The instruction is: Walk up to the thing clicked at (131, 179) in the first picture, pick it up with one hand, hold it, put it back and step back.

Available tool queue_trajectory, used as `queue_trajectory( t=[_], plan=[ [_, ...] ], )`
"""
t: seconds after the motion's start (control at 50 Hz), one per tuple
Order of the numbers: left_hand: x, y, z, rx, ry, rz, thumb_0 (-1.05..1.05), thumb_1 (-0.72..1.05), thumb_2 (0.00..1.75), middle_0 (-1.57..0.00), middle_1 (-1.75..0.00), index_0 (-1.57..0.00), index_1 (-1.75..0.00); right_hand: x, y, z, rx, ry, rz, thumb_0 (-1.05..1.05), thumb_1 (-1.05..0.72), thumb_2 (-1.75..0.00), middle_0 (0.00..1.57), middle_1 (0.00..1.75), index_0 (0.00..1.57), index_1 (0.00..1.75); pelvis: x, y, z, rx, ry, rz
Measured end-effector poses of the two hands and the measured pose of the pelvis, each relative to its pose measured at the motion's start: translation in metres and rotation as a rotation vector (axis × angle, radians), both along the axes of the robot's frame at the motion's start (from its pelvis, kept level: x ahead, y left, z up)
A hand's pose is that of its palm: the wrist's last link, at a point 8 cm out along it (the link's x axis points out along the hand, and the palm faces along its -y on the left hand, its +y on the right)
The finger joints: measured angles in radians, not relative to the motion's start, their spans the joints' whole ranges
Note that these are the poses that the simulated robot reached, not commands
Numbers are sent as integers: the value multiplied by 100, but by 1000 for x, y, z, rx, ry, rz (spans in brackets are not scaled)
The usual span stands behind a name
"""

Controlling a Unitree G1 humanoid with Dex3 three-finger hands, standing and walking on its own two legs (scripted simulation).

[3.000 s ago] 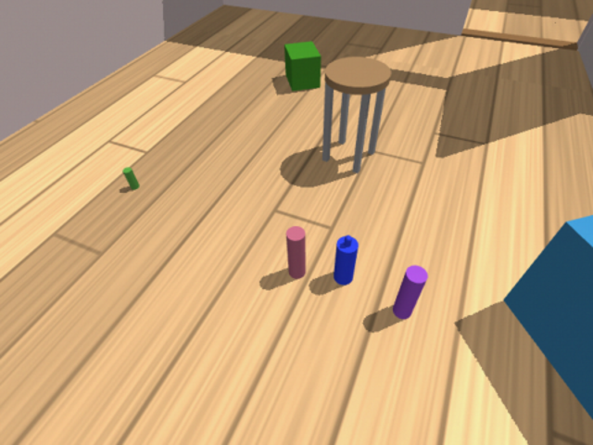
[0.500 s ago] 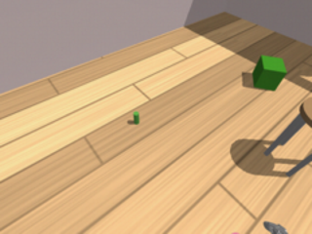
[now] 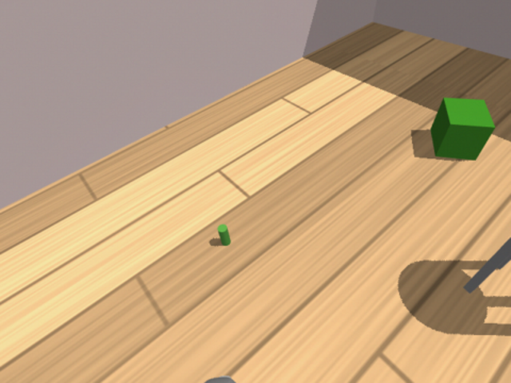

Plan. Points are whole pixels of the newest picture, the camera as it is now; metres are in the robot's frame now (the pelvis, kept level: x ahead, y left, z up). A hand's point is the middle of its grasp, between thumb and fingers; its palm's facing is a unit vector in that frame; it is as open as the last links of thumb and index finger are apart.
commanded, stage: walk up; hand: left
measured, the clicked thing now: (224, 235) +0.86 +0.25 -0.71
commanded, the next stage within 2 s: none
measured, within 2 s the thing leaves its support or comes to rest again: neither
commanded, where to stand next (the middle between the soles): +0.48 +0.02 m, yaw -1 degrees
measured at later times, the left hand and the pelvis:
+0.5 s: hand (123, 336) +0.25 +0.31 -0.15, palm faces -0.09 -0.94 -0.32, open 7.4 cm; pelvis +0.18 +0.04 +0.00, yaw -1 degrees
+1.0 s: hand (151, 269) +0.38 +0.28 -0.13, palm faces -0.03 -0.92 -0.39, open 7.4 cm; pelvis +0.33 +0.00 +0.00, yaw -1 degrees
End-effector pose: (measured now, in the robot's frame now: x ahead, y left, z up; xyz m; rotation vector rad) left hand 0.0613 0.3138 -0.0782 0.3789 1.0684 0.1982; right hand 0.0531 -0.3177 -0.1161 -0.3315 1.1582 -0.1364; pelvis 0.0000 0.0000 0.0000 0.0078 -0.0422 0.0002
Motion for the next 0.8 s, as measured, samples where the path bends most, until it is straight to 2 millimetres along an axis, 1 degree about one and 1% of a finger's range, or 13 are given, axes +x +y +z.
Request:
queue_trajectory(
  t=[0.08,0.16,0.22,0.26,0.3,0.38,0.48,0.54,0.6,0.68,0.74,0.8],
  plan=[
    [6,11,-7,-10,46,29,1,90,90,-20,-30,-21,-30,41,6,9,-12,-6,28,1,-90,-90,20,30,20,30,29,4,1,-15,4,5],
    [18,28,-23,-30,88,59,1,90,90,-20,-30,-21,-30,86,16,16,-44,-21,46,1,-90,-90,20,30,20,30,64,17,-5,-33,6,10],
    [36,44,-41,-39,123,65,1,90,90,-20,-30,-21,-30,120,26,18,-80,-59,49,1,-90,-90,20,30,20,30,93,30,-15,-23,4,13],
    [53,49,-49,-46,147,70,1,90,90,-20,-30,-20,-30,137,33,22,-92,-94,42,1,-90,-90,20,30,20,30,107,37,-16,-14,1,7],
    [74,50,-51,-52,159,55,1,91,90,-20,-30,-20,-29,148,39,28,-94,-113,23,1,-90,-90,20,30,20,30,121,41,-13,-16,-3,3],
    [119,48,-46,-71,135,23,1,91,90,-20,-30,-20,-29,159,46,38,-97,-98,-1,0,-90,-90,20,30,21,30,146,43,-3,-9,-4,-6],
    [172,41,-36,-76,114,-20,1,91,90,-20,-30,-20,-29,166,43,37,-89,-60,-37,1,-90,-90,20,30,21,30,176,41,2,1,-6,-21],
    [205,33,-30,-68,97,-44,1,91,90,-20,-30,-20,-29,169,36,29,-75,-31,-61,1,-90,-90,20,30,21,30,195,36,2,11,-8,-28],
    [241,22,-24,-53,67,-65,1,91,90,-20,-30,-20,-29,175,25,17,-56,2,-81,1,-90,-90,20,30,21,30,215,26,-3,22,-9,-32],
    [286,4,-21,-16,6,-80,1,91,90,-20,-30,-20,-29,193,6,-9,-31,34,-93,1,-90,-90,20,30,21,30,244,8,-16,16,-11,-31],
    [306,-7,-14,-3,-45,-77,1,91,90,-20,-30,-20,-29,215,1,-18,-16,56,-82,1,-90,-90,20,30,20,30,259,-1,-16,13,-19,-28],
    [312,-13,-4,1,-51,-55,1,91,90,-20,-30,-20,-29,243,-1,-15,0,45,-63,1,-90,-90,20,30,20,30,274,-5,-9,14,-21,-26]
  ],
)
